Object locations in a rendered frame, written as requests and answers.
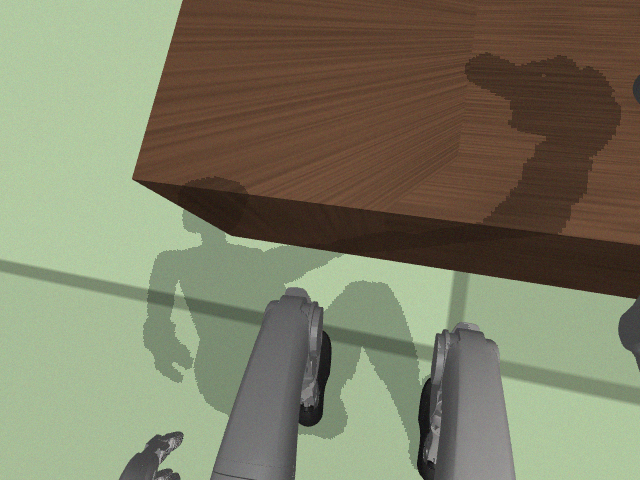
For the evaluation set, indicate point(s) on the can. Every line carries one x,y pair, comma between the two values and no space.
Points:
636,89

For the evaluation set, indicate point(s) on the left robot foot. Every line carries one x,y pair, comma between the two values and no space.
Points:
310,416

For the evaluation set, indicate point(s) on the left robot hand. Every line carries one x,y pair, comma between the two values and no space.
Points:
144,465

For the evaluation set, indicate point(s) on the right robot foot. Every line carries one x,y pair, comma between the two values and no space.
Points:
425,467

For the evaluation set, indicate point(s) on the right robot arm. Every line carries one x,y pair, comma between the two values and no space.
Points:
629,330

